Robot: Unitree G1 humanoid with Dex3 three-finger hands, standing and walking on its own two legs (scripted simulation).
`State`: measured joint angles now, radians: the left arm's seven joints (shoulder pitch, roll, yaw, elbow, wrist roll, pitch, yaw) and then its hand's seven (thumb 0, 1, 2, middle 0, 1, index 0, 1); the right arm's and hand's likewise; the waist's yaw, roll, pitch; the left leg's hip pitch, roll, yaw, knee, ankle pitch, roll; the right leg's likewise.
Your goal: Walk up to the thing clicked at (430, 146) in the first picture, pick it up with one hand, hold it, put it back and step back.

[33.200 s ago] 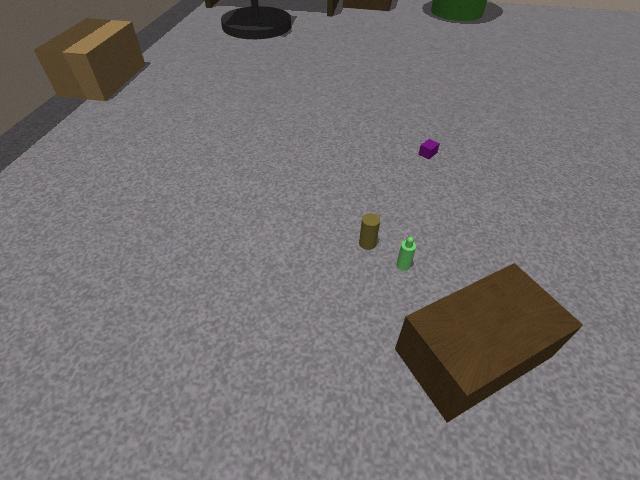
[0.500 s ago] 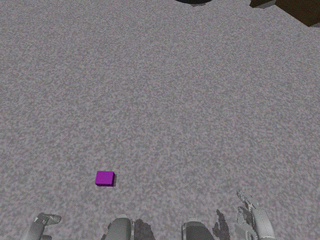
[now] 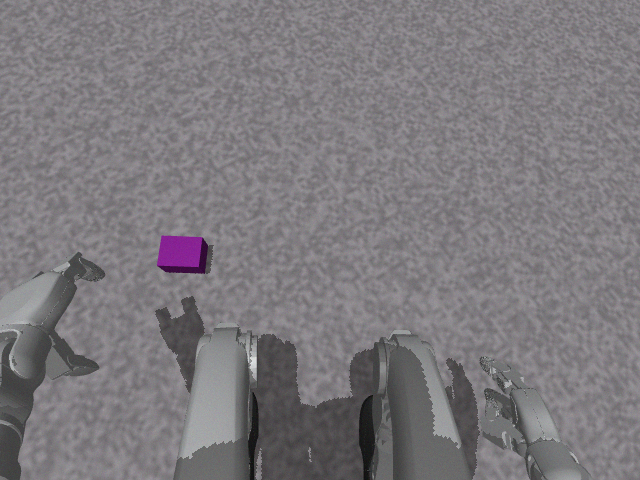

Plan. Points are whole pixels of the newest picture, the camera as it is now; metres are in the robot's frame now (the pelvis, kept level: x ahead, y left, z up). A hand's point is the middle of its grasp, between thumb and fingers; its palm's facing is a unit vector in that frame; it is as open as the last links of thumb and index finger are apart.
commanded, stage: rise first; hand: left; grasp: from above
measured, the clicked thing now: (183, 255) +0.48 +0.30 -0.45
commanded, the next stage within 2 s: none
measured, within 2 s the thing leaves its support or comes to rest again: neither
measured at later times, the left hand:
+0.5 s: hand (110, 285) +0.37 +0.35 -0.25, palm faces -0.48 -0.13 -0.87, open 13.2 cm
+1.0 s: hand (124, 275) +0.40 +0.35 -0.30, palm faces -0.46 -0.04 -0.89, open 12.4 cm
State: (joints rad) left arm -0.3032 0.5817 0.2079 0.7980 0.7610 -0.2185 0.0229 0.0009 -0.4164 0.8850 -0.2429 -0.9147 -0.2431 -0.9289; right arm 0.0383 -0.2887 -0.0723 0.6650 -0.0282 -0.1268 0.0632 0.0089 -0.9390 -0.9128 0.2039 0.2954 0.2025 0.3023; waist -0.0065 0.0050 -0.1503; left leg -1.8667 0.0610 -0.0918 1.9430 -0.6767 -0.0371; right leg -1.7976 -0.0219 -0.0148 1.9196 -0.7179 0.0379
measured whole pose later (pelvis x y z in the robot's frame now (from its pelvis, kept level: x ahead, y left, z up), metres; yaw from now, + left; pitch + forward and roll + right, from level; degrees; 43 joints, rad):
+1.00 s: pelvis -0.02 +0.01 -0.15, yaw -5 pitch +31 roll -8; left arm -0.80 0.87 0.22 1.34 1.34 -0.45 0.35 0.00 -0.22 0.76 -0.32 -0.74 -0.33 -0.74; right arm 0.04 -0.26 0.01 0.78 -0.18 0.03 0.13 0.00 -0.90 -0.90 0.20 0.30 0.20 0.30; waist -0.13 -0.05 -0.04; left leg -2.32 0.03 -0.19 2.43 -0.66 -0.03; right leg -2.20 0.02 -0.04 2.36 -0.71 0.06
